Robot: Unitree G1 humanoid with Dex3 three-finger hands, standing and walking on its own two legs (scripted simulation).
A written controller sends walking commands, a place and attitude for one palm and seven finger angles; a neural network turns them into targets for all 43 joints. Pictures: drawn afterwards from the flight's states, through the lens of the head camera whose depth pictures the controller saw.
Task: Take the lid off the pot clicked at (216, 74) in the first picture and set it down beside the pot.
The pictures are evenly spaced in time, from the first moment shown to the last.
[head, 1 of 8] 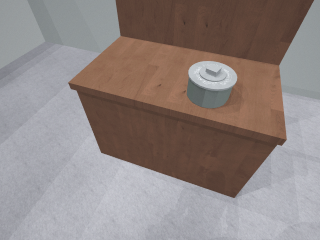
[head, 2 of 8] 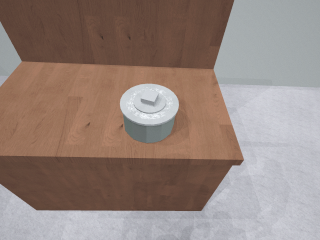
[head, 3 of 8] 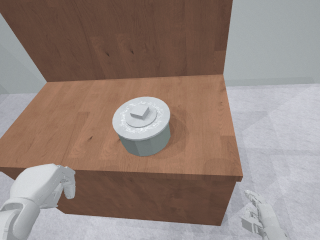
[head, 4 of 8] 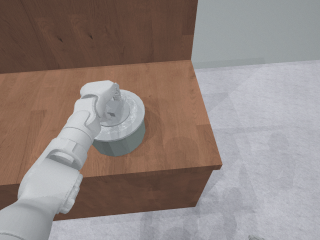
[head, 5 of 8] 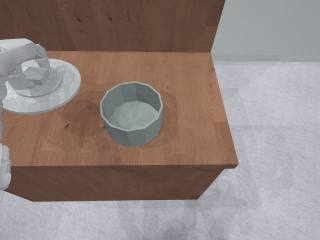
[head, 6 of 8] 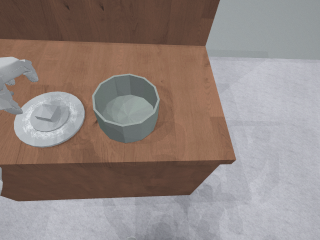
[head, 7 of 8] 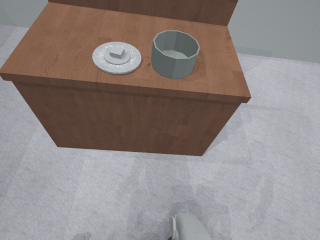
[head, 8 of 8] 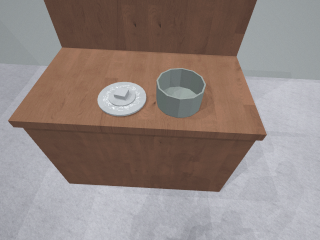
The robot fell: no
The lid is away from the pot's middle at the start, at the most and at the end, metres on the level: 0.00 0.24 0.24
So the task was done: yes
